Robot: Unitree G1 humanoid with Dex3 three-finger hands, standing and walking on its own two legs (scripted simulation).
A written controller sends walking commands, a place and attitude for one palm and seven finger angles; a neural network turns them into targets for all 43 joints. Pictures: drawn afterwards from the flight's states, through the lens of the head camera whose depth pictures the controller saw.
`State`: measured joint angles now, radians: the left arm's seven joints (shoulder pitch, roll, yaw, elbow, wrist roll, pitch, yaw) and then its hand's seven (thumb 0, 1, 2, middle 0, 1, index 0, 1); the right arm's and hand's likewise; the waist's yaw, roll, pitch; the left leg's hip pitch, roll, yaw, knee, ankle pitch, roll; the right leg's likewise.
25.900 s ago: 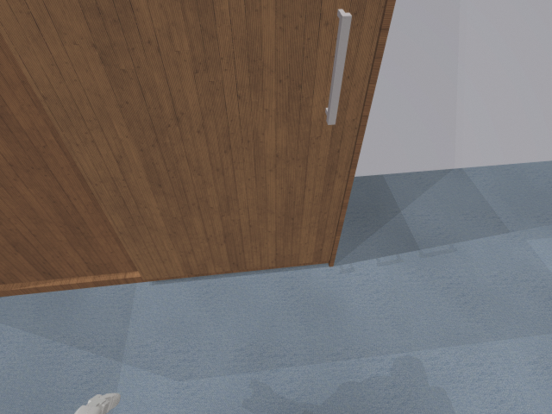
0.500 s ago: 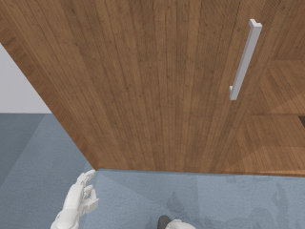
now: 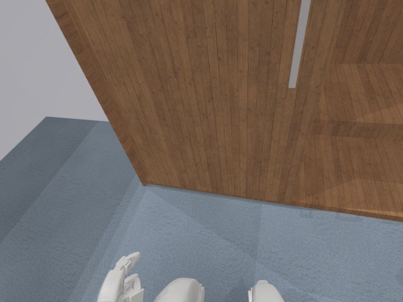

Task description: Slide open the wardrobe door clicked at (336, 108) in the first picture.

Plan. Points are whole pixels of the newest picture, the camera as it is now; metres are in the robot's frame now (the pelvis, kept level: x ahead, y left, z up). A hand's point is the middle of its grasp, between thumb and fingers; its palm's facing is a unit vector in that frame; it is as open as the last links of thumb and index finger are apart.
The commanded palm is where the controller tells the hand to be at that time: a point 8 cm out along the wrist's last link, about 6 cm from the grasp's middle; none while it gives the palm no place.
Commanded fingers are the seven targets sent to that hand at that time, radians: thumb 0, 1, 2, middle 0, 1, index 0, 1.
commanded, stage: stop stepping back and stand still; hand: right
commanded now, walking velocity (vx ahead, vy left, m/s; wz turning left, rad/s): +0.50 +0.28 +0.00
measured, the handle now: (298, 41) +0.71 -0.21 +0.17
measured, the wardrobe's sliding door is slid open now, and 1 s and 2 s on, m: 0.67 0.67 0.67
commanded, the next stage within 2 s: let the arm hang, fingers relaxed in 1.40 s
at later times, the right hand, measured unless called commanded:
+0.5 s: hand out of the picture +0.08 -0.32 +0.22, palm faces +0.51 +0.78 -0.37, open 7.4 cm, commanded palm +0.00 -0.35 +0.23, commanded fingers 0.00 -0.90 -0.90 0.20 0.30 0.20 0.30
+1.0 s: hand out of the picture +0.06 -0.33 +0.23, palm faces +0.54 +0.71 -0.46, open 7.4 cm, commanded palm -0.02 -0.36 +0.23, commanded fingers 0.00 -0.90 -0.90 0.20 0.30 0.20 0.30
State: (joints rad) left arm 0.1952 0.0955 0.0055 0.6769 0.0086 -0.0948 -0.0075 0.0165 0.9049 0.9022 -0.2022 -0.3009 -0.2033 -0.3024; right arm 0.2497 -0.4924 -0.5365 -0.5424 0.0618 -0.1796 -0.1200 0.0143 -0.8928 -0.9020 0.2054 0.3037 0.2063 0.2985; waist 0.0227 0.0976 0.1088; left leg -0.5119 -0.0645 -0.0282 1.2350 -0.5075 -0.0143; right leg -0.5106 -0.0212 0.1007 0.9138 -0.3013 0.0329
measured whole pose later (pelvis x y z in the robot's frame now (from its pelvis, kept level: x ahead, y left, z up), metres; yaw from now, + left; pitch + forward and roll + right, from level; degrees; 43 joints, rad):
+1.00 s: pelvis -0.12 -0.04 +0.04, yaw -7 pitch -2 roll -1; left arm 0.22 0.18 0.01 0.64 0.00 -0.15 0.05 0.02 0.91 0.90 -0.20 -0.30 -0.20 -0.30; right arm 0.46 -0.43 -0.44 -0.46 0.01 -0.22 -0.16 0.02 -0.89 -0.90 0.21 0.30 0.21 0.30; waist 0.02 0.04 0.03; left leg -0.35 0.01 0.04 0.74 -0.41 -0.02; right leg -0.28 -0.05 -0.07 0.56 -0.26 0.01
